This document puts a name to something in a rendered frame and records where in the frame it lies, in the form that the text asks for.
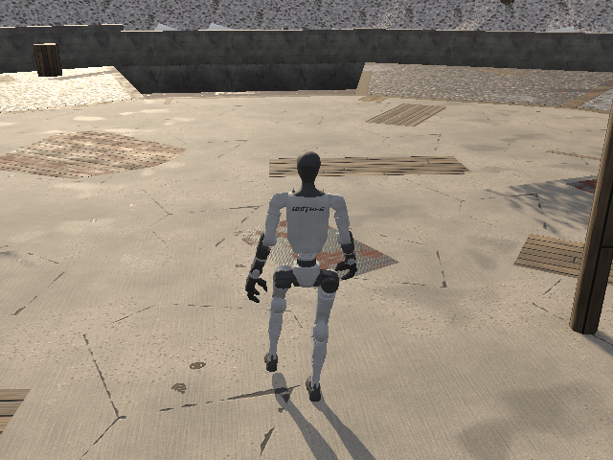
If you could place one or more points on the right robot forearm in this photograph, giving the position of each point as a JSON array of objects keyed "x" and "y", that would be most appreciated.
[{"x": 348, "y": 251}]

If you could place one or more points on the right robot upper arm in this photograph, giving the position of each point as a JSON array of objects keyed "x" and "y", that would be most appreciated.
[{"x": 337, "y": 203}]

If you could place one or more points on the left robot upper arm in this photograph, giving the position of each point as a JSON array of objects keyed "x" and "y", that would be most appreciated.
[{"x": 277, "y": 202}]

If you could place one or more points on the robot left hand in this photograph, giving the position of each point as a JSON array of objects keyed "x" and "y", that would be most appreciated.
[{"x": 250, "y": 288}]

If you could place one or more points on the robot right hand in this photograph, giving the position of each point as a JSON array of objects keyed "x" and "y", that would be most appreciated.
[{"x": 343, "y": 266}]

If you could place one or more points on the left robot thigh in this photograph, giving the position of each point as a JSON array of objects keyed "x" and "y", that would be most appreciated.
[{"x": 282, "y": 280}]

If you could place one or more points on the left robot forearm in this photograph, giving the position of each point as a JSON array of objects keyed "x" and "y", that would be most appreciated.
[{"x": 259, "y": 259}]

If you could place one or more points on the robot right foot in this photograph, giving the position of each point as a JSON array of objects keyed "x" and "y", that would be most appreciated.
[{"x": 314, "y": 393}]

